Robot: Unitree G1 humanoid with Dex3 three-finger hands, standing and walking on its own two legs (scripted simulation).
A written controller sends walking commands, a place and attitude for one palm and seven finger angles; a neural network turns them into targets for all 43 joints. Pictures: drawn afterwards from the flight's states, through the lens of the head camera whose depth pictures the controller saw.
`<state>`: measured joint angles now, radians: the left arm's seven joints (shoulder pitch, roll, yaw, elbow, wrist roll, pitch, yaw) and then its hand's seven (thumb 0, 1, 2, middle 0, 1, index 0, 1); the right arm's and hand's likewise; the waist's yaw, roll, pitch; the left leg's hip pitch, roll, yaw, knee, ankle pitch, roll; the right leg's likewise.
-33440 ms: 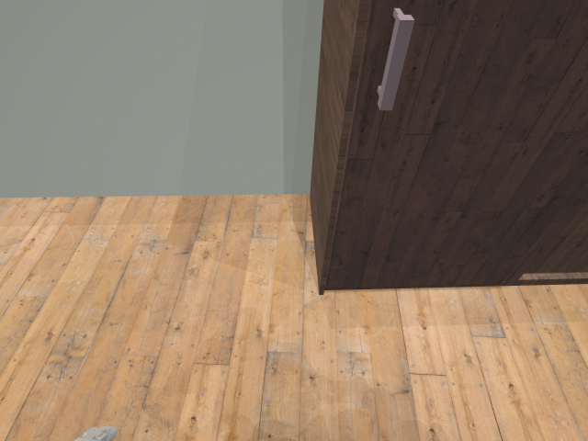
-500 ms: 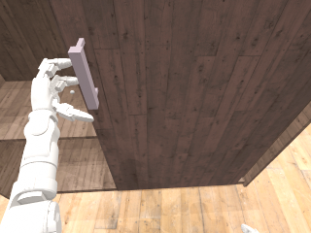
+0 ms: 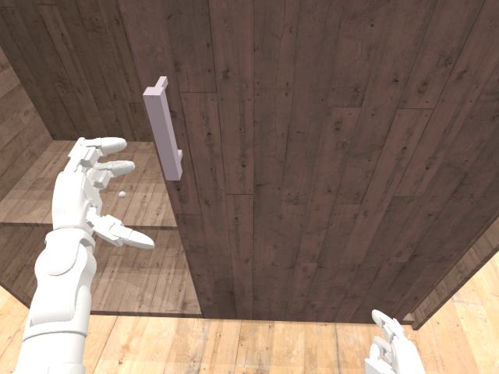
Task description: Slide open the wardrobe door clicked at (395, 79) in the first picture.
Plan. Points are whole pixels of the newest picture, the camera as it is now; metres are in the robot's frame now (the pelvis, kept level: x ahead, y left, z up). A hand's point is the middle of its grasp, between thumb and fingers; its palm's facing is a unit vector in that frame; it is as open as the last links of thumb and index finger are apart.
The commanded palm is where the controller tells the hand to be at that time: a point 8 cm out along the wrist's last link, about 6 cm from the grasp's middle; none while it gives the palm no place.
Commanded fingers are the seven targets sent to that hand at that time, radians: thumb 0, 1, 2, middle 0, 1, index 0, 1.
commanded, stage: slip the hand off the handle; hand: left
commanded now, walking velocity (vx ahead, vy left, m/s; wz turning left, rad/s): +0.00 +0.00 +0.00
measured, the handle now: (168, 130) +0.45 +0.19 +0.18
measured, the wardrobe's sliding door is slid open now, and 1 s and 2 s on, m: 0.65 0.65 0.65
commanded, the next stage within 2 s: draw the hand back to the body in 0.08 s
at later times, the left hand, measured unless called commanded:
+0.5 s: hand (92, 216) +0.26 +0.24 +0.18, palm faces +0.06 -1.00 -0.02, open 14.7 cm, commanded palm +0.22 +0.28 +0.17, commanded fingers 0.00 -0.55 0.20 -0.25 -1.15 -0.25 -1.15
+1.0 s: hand (56, 253) +0.20 +0.26 +0.17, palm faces +0.43 -0.86 -0.27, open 12.8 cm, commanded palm +0.16 +0.29 +0.18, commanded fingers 0.00 0.21 0.57 -0.22 -0.70 -0.22 -0.70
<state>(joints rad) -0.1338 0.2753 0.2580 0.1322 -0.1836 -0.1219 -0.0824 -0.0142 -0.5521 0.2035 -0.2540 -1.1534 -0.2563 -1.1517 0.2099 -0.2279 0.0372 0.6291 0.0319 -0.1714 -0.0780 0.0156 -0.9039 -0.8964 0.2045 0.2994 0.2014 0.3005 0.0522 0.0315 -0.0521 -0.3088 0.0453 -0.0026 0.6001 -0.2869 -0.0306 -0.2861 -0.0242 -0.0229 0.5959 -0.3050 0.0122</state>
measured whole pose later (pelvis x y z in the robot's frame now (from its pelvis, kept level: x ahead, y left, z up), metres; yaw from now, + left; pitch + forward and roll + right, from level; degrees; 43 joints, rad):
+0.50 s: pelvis +0.00 +0.00 +0.00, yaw +0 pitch -3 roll +0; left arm 0.02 0.36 0.37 -0.03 -0.37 0.14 -0.34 -0.01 -0.55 0.20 -0.25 -1.15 -0.25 -1.15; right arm 0.25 -0.26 0.06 0.61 0.06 -0.24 -0.10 0.02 -0.90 -0.90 0.20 0.30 0.20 0.30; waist 0.06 0.05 -0.06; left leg -0.23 0.05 -0.01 0.56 -0.27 -0.03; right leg -0.20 -0.02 -0.03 0.55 -0.29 0.01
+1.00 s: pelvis -0.01 +0.01 +0.01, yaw +0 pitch -6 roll +0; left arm 0.29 0.31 0.28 -0.29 -0.09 -0.08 0.08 -0.01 -0.13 0.41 -0.24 -0.91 -0.24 -0.90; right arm 0.21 -0.21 0.05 0.68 -0.02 -0.21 -0.09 0.02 -0.90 -0.90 0.21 0.30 0.20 0.30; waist 0.08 0.04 0.03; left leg -0.14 0.03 0.00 0.46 -0.21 -0.02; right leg -0.11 -0.03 -0.02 0.44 -0.23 0.02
